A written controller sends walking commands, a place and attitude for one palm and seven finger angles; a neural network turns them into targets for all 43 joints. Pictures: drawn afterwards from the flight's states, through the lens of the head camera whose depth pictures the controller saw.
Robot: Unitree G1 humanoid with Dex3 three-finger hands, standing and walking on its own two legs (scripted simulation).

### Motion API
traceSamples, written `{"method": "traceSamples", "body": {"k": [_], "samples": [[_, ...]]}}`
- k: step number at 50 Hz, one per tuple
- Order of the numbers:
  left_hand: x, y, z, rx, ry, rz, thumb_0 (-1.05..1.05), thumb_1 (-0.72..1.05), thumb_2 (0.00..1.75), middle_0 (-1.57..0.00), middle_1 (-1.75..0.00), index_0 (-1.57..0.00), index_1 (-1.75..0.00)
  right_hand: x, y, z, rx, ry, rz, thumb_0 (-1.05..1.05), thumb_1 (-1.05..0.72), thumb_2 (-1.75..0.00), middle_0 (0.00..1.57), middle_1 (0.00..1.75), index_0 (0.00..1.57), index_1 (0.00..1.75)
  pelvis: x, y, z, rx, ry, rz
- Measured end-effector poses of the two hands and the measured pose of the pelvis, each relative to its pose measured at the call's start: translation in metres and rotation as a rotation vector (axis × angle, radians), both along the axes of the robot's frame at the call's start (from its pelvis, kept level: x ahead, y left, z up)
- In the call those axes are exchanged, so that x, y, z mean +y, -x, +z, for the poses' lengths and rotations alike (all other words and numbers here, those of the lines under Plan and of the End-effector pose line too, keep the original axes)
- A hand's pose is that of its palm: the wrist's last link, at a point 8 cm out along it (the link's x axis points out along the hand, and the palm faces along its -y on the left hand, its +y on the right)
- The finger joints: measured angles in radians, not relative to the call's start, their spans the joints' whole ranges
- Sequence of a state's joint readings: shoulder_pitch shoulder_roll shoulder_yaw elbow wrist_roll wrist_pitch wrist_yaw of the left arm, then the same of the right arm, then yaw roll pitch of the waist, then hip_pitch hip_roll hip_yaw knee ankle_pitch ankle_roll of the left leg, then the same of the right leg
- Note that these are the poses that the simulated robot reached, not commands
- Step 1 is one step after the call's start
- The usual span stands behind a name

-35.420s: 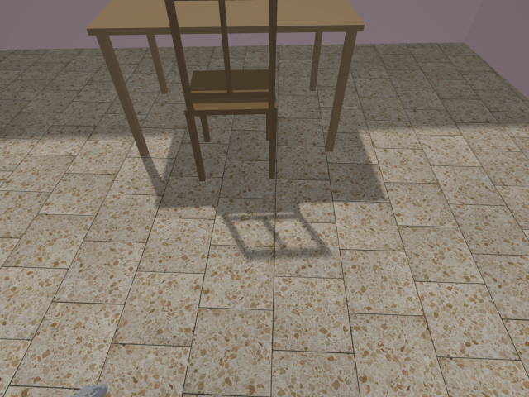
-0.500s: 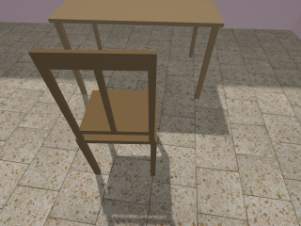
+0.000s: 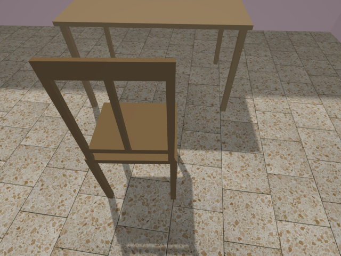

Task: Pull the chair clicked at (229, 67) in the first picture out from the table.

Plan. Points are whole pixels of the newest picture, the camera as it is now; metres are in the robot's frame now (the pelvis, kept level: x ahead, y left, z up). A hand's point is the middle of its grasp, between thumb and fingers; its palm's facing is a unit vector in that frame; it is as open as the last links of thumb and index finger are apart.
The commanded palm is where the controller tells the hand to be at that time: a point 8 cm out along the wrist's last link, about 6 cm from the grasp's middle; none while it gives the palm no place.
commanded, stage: stand and wait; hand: left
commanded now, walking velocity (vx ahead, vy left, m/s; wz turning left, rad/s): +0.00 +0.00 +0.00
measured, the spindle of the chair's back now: (119, 119) +0.55 +0.22 -0.06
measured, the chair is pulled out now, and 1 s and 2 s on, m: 0.56 0.56 0.56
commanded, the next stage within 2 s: none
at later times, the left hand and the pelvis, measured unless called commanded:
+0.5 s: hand out of the picture -0.01 +0.15 -0.17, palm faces +0.05 -0.98 -0.17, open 7.4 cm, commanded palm none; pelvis +0.01 +0.00 +0.00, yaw +0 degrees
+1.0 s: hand out of the picture -0.01 +0.15 -0.17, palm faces +0.05 -0.98 -0.17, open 7.4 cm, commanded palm none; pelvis +0.01 +0.00 +0.00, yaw +0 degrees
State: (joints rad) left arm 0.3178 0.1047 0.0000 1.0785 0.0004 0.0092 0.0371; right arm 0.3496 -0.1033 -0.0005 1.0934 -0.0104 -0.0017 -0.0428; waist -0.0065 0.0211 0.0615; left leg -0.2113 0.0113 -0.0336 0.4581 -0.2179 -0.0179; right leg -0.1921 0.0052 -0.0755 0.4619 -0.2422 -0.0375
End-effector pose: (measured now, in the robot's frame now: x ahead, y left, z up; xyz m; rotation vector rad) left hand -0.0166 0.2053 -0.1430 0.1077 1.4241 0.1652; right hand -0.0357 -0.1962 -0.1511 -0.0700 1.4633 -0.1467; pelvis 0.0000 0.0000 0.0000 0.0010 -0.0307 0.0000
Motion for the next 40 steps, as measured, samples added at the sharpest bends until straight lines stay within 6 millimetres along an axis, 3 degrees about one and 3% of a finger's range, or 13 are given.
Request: {"method": "traceSamples", "body": {"k": [40], "samples": [[-0.002, -0.0041, 0.0001, 0.002, 0.002, 0.006, 0.01, 0.91, 0.9, -0.2, -0.3, -0.2, -0.29, -0.0028, -0.0093, 0.0002, -0.003, 0.005, 0.005, 0.01, -0.91, -0.89, 0.2, 0.3, 0.2, 0.3, -0.0013, -0.0061, 0.0002, -0.001, -0.001, 0.003]]}}
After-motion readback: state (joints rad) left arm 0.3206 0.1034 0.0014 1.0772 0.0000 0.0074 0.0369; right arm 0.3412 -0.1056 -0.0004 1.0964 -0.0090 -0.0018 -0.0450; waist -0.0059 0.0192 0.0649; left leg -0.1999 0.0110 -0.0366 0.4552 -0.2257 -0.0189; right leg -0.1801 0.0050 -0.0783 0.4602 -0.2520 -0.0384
